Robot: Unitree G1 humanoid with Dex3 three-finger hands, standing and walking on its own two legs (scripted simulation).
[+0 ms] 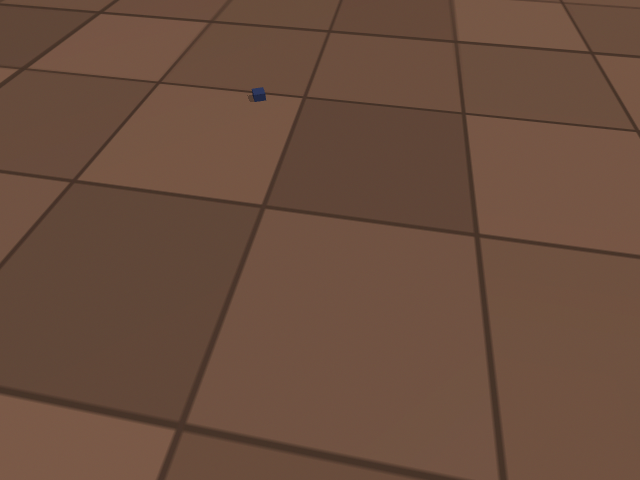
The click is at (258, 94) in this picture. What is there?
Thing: small box
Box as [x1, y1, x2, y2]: [252, 87, 265, 101]
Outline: 262,87 252,89 255,101 265,100 265,94
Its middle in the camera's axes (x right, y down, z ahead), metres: -0.36 -0.88 +2.31
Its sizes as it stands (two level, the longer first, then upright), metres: 0.073 0.069 0.045
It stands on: the floor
